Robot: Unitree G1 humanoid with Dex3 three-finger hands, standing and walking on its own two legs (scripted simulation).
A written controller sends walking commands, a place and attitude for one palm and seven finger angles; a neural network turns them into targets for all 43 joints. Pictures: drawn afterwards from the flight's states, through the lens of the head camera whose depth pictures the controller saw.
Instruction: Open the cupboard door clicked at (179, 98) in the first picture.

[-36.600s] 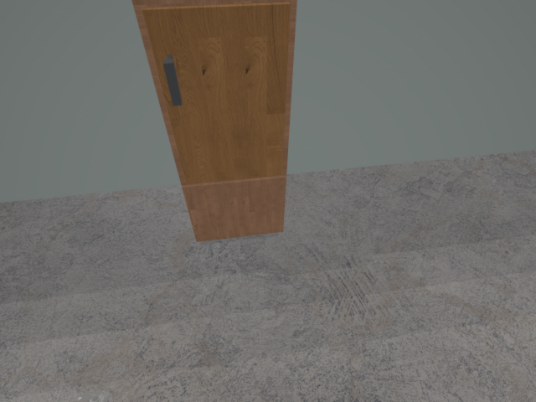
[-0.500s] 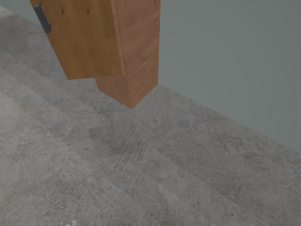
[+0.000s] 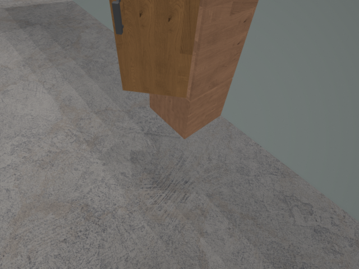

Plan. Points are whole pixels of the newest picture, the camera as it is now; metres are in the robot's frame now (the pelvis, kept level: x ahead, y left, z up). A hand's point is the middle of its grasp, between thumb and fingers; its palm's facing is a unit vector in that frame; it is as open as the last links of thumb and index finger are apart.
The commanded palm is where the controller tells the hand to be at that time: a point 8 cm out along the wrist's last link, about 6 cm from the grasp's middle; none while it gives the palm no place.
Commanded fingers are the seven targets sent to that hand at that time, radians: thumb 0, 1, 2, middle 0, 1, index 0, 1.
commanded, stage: take the last steps up to it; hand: left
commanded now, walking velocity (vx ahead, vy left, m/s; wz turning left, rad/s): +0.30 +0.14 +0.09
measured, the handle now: (119, 16) +1.01 +0.36 +0.06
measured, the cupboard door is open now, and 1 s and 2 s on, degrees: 43 43 43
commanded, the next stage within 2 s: come to a stop and stand still in 1.00 s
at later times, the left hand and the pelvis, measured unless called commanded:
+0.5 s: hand (121, 202) +0.30 +0.19 -0.15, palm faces -0.02 -0.99 -0.14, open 7.4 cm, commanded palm none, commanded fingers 0.00 0.90 0.90 -0.20 -0.30 -0.20 -0.30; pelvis +0.16 +0.03 +0.00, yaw +2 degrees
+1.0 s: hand (92, 215) +0.26 +0.26 -0.18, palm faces +0.18 -0.97 -0.15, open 7.3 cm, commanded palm none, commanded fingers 0.00 0.90 0.90 -0.20 -0.30 -0.20 -0.30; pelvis +0.35 +0.10 +0.00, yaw +3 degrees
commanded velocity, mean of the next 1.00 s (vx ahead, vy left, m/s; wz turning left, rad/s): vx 0.27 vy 0.09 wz -0.02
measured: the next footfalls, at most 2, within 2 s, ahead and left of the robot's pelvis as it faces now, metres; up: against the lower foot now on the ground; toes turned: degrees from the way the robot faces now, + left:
right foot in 0.52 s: +0.29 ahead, -0.06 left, +0.00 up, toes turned -3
left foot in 0.96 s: +0.42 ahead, +0.23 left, +0.00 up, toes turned +4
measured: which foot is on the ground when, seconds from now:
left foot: down 0.00-0.52, up 0.54-0.94, down 0.96-1.00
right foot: up 0.00-0.50, down 0.52-0.96, up 0.98-1.00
